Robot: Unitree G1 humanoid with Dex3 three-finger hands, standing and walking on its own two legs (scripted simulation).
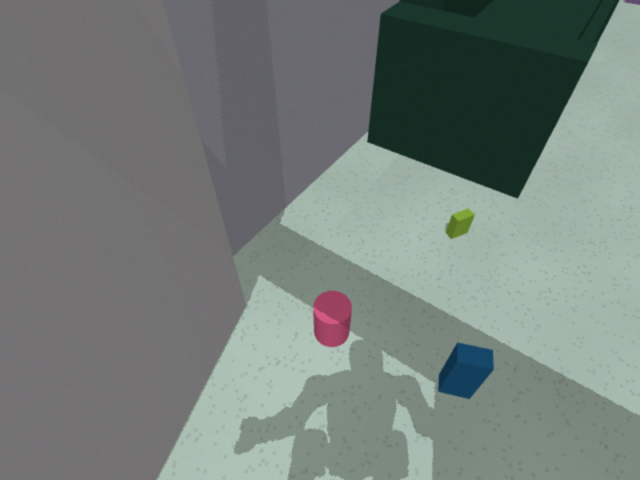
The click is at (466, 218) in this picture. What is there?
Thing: carton on end
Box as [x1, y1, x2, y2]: [446, 208, 474, 238]
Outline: 468,208 452,214 446,230 446,233 451,238 467,232 474,215
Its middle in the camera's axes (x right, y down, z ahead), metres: +0.60 -0.08 +1.64
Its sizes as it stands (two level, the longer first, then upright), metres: 0.085 0.041 0.111
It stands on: the floor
